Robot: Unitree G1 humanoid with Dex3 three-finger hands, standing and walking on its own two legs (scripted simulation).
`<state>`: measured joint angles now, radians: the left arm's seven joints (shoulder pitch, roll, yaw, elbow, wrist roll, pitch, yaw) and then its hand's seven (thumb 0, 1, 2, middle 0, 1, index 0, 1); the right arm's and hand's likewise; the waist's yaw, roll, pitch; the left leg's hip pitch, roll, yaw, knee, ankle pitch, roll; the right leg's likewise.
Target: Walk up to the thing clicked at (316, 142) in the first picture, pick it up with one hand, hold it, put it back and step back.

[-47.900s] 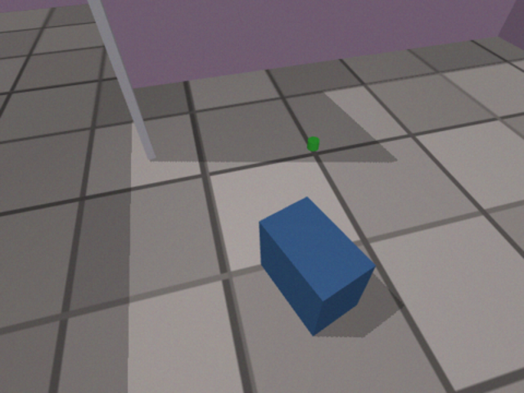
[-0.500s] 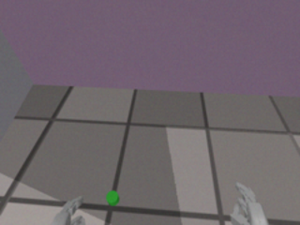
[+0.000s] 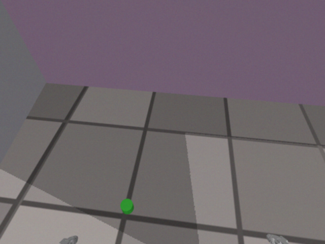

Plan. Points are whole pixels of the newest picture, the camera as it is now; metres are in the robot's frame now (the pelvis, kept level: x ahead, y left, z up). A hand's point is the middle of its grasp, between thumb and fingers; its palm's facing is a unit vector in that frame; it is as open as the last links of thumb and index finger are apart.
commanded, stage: stand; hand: left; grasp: from above
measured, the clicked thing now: (127, 206) +0.45 +0.24 -0.71
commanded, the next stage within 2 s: none
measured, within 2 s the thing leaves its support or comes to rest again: neither
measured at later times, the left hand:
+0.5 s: hand out of the picture +0.05 +0.24 -0.13, palm faces +0.01 -0.95 -0.33, open 7.4 cm
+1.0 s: hand out of the picture +0.07 +0.22 -0.12, palm faces -0.01 -0.94 -0.33, open 7.4 cm
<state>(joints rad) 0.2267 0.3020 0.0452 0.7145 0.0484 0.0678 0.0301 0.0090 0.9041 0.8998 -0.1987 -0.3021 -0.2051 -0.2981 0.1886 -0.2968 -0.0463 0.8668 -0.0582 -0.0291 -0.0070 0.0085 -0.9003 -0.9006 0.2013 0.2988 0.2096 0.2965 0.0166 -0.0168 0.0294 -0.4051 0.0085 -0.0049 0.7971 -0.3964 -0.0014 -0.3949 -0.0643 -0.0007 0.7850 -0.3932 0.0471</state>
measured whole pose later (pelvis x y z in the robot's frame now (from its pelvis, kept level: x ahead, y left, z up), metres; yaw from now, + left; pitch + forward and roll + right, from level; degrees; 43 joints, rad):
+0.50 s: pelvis +0.00 +0.00 +0.03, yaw -1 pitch -4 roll +0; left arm 0.19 0.28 0.04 1.10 0.03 0.02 0.03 0.01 0.90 0.90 -0.20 -0.30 -0.21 -0.30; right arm 0.17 -0.28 -0.04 1.08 -0.03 0.01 -0.02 0.00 -0.90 -0.90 0.20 0.30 0.21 0.30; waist 0.01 0.01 0.06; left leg -0.13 0.00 0.01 0.43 -0.22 0.00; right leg -0.13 -0.07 0.00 0.43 -0.22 0.05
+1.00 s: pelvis +0.00 -0.01 +0.04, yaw -2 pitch -4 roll +0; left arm 0.14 0.29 0.03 1.14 0.02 0.00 0.02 0.01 0.90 0.90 -0.20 -0.30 -0.21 -0.30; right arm 0.15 -0.32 -0.02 1.13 -0.02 0.00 -0.01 0.00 -0.90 -0.90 0.20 0.30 0.21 0.30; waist 0.00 0.02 0.07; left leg -0.10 0.03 0.02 0.36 -0.19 -0.03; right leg -0.12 -0.04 0.01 0.38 -0.19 0.03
